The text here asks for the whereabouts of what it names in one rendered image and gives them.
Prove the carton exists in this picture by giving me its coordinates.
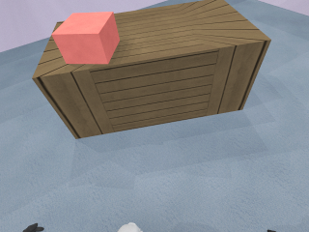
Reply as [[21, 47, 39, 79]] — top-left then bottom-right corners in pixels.
[[51, 12, 120, 65]]

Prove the pedestal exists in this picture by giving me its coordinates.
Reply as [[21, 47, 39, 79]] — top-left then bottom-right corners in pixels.
[[32, 0, 271, 139]]

